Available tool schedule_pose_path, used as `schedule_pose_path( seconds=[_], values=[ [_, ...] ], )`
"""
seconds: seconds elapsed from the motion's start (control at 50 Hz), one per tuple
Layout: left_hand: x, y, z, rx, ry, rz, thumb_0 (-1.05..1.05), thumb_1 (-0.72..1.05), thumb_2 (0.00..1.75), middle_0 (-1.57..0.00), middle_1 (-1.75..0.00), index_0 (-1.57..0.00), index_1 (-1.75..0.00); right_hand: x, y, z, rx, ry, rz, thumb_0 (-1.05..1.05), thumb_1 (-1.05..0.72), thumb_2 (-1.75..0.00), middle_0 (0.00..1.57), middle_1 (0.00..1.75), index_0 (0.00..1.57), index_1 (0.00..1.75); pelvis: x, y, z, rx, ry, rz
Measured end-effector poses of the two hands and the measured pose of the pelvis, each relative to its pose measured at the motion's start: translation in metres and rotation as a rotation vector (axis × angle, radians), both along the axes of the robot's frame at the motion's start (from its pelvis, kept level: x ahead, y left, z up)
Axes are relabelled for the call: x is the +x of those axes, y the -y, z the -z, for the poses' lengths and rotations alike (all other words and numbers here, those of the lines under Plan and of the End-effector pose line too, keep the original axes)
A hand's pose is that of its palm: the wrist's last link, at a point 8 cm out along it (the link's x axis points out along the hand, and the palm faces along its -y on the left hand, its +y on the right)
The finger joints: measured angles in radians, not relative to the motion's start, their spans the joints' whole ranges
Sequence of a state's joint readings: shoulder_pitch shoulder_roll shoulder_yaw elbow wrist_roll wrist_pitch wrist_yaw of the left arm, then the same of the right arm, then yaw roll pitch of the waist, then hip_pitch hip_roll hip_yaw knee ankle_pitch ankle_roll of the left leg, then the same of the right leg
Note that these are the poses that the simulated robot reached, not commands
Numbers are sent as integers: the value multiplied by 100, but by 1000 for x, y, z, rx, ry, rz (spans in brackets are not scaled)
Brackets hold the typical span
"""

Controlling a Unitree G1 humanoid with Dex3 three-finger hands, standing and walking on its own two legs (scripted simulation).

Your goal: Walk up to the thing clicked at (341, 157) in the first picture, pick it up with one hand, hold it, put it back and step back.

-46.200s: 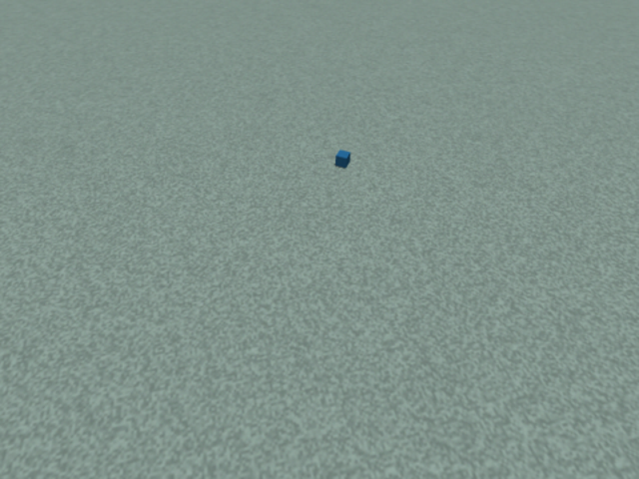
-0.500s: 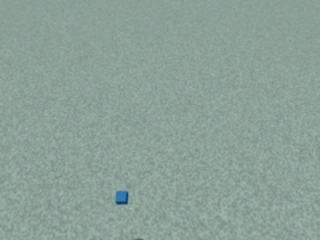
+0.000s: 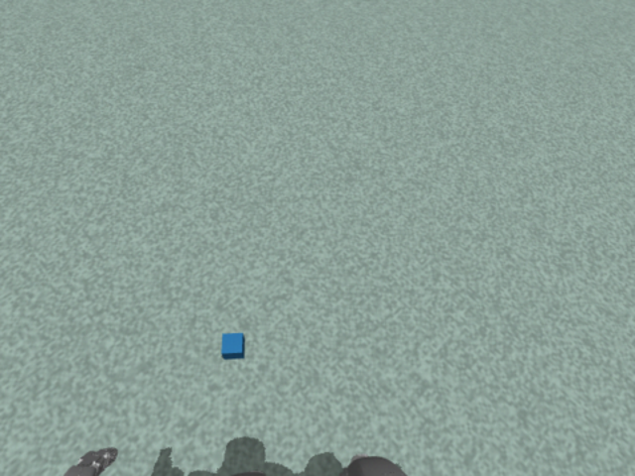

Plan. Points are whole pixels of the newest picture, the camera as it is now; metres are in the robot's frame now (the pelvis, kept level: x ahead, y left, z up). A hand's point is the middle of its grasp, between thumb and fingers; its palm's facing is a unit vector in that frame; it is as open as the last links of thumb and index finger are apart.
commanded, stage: step back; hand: left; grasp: from above
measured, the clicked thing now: (233, 346) +0.50 +0.22 -0.74
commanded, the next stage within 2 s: none
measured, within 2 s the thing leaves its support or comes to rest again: neither
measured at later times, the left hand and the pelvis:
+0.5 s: hand out of the picture +0.02 +0.27 -0.15, palm faces +0.01 -0.93 -0.37, open 7.4 cm; pelvis -0.12 +0.01 -0.01, yaw +2 degrees
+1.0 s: hand out of the picture -0.18 +0.22 -0.14, palm faces -0.03 -0.91 -0.41, open 7.4 cm; pelvis -0.27 -0.05 -0.01, yaw -2 degrees
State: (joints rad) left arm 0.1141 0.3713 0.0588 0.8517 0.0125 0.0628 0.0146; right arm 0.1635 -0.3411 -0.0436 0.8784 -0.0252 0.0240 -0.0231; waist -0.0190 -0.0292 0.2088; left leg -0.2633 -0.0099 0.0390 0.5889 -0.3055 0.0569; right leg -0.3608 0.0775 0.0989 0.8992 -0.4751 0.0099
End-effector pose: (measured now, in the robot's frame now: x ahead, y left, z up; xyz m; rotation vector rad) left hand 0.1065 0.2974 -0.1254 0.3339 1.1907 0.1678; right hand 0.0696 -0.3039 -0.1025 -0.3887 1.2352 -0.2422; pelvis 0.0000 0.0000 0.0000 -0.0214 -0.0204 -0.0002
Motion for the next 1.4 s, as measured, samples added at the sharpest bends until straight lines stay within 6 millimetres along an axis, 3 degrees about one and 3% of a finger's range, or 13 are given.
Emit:
schedule_pose_path(
  seconds=[0.14,0.3,0.42,0.54,0.68,0.82,0.92,1.06,1.18,1.28,1.4],
  values=[
    [-28,9,-9,39,23,18,1,91,90,-20,-30,-20,-30,-12,12,21,48,58,26,1,-91,-89,20,30,21,30,-26,11,10,-6,28,16],
    [-49,6,-30,55,124,6,1,91,90,-21,-30,-21,-30,-35,12,11,42,69,-32,0,-91,-90,20,30,20,30,-62,8,2,37,12,3],
    [-68,-12,-18,36,193,8,1,90,90,-21,-30,-21,-30,-71,6,9,-14,56,-69,0,-91,-90,20,30,20,30,-98,-5,14,30,22,-40],
    [-113,-20,-13,19,118,-23,1,91,90,-20,-30,-20,-30,-114,-3,-10,-19,45,-65,1,-91,-89,20,30,21,30,-128,-7,2,3,22,-22],
    [-180,-18,-8,34,14,-23,1,91,90,-20,-30,-20,-30,-141,9,-19,-36,101,-53,1,-90,-89,21,30,21,30,-166,4,0,-3,10,24],
    [-233,7,-3,61,-16,13,1,91,90,-20,-30,-20,-30,-178,43,0,-21,163,-45,0,-90,-89,21,30,21,30,-216,29,16,14,21,71],
    [-275,32,-17,59,0,8,1,91,90,-20,-30,-20,-30,-217,61,12,4,134,0,1,-91,-90,20,30,21,30,-249,43,12,30,33,50],
    [-294,41,-31,82,88,1,1,90,90,-21,-30,-21,-30,-282,64,15,18,48,-25,1,-91,-90,20,30,20,30,-289,50,6,46,12,-1],
    [-310,34,-18,60,180,-12,1,90,90,-21,-30,-21,-30,-332,54,20,4,-14,-64,1,-91,-90,20,30,20,30,-335,49,17,59,27,-51],
    [-348,42,-17,35,143,-37,1,91,90,-20,-30,-20,-30,-362,54,6,8,6,-73,1,-91,-89,21,30,21,30,-366,55,7,20,29,-47],
    [-408,55,-14,41,81,-28,1,91,90,-20,-30,-20,-30,-376,74,-2,-10,88,-86,1,-90,-89,21,30,21,30,-409,71,6,5,15,-10]
  ],
)
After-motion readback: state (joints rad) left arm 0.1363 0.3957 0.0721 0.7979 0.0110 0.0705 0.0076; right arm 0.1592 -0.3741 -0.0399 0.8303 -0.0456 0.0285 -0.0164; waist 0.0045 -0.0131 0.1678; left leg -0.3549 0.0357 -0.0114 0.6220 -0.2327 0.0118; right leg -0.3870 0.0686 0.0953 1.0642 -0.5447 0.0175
